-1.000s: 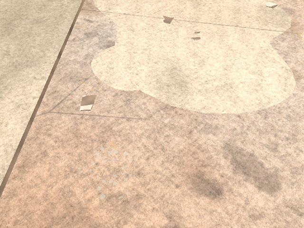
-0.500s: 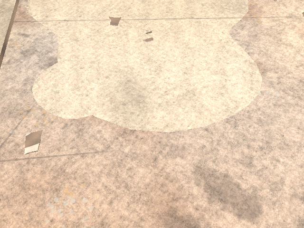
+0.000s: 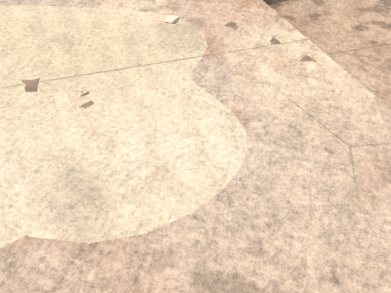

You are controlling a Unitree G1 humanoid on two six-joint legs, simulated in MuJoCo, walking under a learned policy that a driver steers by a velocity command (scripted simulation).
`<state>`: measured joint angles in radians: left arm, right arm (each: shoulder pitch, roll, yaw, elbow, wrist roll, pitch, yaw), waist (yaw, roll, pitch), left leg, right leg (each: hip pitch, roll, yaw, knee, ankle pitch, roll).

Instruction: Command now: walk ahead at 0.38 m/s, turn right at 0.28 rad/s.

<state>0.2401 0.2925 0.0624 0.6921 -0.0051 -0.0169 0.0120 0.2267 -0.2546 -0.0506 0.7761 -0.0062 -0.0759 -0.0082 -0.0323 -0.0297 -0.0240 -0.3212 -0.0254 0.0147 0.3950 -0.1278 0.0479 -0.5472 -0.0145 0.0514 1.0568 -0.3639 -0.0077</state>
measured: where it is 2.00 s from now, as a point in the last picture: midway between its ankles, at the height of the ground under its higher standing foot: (191, 273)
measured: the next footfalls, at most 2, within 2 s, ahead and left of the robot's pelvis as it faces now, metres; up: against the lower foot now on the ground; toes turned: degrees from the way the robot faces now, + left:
right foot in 0.24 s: +0.15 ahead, -0.16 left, +0.00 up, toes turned -2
left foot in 0.74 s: +0.49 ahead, +0.07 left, +0.00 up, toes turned +0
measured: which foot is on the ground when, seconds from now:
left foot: down 0.00-0.24, up 0.26-0.72, down 0.74-1.00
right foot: up 0.00-0.22, down 0.24-0.74, up 0.76-1.00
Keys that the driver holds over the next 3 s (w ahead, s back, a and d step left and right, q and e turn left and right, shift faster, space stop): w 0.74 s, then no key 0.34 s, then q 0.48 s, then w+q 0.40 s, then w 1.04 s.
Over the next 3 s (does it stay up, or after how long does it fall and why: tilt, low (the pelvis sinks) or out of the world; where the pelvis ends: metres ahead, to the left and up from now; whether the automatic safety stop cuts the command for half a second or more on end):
stays up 1.01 0.29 -0.02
